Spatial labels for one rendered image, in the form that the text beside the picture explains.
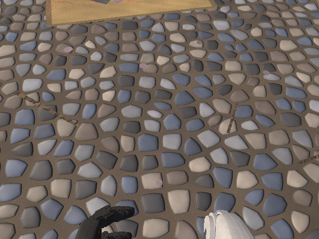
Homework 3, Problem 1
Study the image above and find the right robot thigh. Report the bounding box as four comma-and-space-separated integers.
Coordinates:
203, 211, 255, 239

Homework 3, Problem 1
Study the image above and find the robot left hand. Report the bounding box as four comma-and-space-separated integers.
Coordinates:
75, 205, 135, 239

